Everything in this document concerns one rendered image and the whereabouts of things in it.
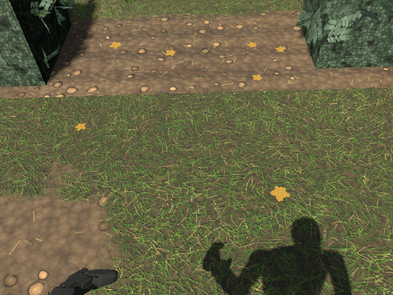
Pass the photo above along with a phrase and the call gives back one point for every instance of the left robot hand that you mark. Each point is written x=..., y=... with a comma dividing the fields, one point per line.
x=84, y=280

